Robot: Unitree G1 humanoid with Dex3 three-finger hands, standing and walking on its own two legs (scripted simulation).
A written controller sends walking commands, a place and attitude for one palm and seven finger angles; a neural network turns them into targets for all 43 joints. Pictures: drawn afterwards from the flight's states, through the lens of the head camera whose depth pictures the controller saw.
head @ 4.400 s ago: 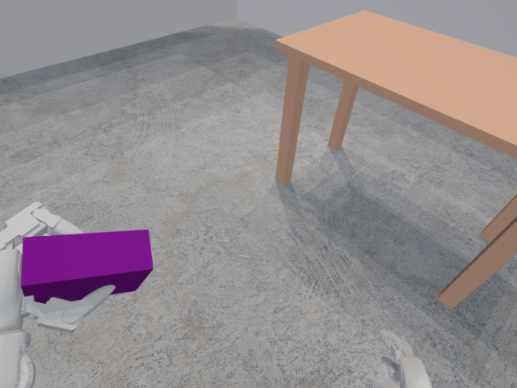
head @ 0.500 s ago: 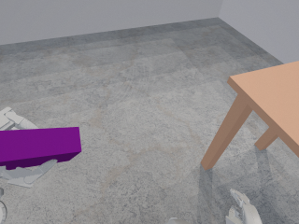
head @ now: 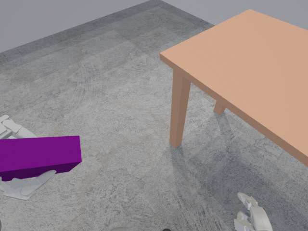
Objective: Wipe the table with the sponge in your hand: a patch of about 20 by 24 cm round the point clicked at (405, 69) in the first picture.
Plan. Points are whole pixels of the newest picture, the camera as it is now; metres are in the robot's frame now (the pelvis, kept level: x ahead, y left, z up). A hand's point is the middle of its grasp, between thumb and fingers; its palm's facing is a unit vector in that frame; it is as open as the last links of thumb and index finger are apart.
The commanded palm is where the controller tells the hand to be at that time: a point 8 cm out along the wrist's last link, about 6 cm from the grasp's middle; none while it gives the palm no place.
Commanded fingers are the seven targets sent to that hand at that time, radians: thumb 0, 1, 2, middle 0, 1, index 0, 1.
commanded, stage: turn to face it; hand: left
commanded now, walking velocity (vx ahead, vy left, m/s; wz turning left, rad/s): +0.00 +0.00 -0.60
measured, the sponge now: (51, 157) +0.22 +0.21 +0.16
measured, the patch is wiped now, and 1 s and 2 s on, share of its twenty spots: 0.00 0.00 0.00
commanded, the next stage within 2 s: take the last steps up to it in 2.00 s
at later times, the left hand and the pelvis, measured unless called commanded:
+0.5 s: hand (110, 167) +0.21 +0.09 +0.16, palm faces +0.13 -0.86 -0.49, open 9.3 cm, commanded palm +0.15 +0.16 +0.18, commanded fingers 0.00 0.10 1.30 -1.20 -1.60 -1.20 -1.60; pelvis -0.08 -0.06 -0.02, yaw -16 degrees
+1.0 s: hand (153, 202) +0.15 +0.01 +0.17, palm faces -0.08 -0.86 -0.51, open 9.3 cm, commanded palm +0.13 +0.07 +0.18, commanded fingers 0.00 0.10 1.30 -1.20 -1.60 -1.20 -1.60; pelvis -0.15 -0.08 -0.01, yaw -32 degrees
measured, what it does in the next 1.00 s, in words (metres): walks backwards, turning right: left foot, then right foot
